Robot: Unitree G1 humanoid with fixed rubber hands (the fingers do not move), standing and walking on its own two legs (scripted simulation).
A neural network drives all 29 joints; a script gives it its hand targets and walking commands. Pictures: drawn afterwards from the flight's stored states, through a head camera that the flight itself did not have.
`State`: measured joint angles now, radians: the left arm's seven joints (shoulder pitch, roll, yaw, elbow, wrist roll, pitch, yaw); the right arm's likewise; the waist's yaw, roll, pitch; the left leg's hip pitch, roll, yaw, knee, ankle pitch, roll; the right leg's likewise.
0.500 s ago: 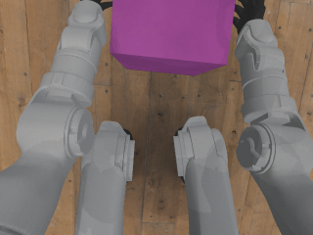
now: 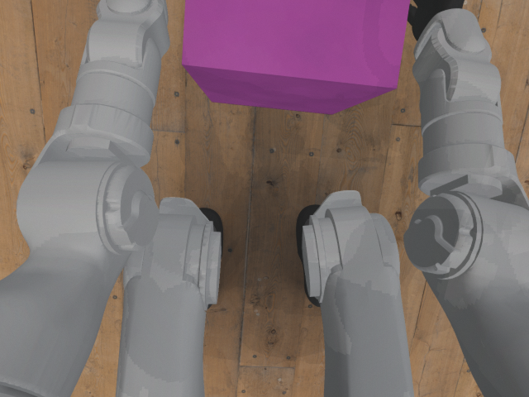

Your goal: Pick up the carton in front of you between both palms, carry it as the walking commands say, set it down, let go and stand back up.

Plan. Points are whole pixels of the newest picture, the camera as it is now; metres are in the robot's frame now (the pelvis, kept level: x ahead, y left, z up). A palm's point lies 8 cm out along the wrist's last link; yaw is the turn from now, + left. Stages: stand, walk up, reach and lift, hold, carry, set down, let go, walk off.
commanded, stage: set down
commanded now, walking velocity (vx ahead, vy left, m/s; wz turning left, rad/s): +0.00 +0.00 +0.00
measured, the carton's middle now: (287, 18) +0.54 -0.04 -0.24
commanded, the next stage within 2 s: let go in 1.38 s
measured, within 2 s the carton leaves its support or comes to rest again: rests again in 0.10 s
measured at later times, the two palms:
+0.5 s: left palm out of the picture +0.57 +0.14 -0.14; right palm (485, 0) +0.53 -0.24 -0.14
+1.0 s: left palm out of the picture +0.57 +0.15 +0.02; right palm out of the picture +0.53 -0.24 +0.03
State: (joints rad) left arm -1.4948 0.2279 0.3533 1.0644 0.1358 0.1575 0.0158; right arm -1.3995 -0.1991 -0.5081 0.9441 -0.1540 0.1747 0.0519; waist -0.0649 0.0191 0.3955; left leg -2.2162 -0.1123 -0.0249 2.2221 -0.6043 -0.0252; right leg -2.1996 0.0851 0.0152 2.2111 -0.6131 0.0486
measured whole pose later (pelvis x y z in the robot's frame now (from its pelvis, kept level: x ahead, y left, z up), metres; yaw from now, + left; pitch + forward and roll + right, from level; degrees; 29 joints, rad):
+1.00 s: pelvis +0.01 +0.00 +0.13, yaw -1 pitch +47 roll +0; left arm -1.29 0.34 0.19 0.93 -0.07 0.19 0.09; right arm -1.21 -0.30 -0.27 0.86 0.12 0.17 -0.07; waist -0.06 0.02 0.01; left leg -2.03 -0.06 -0.02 1.74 -0.52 -0.01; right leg -2.04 0.05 0.01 1.72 -0.50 0.01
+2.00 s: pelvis +0.11 -0.01 +0.37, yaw -1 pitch +25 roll +0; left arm -0.22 0.17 0.14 0.60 0.05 0.02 0.00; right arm -0.18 -0.19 -0.14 0.59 -0.01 0.00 0.07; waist -0.04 -0.01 -0.08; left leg -0.84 -0.04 -0.06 0.69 -0.30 0.00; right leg -0.85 0.04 0.04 0.69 -0.29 -0.01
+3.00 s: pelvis +0.13 -0.01 +0.40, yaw -1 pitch +0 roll +0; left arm 0.21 0.33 0.06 0.68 0.04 0.03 0.01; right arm 0.19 -0.33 -0.05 0.66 -0.04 0.03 -0.01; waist 0.00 0.01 0.01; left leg -0.19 -0.02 -0.05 0.52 -0.32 0.01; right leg -0.20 0.04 0.04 0.51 -0.30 -0.01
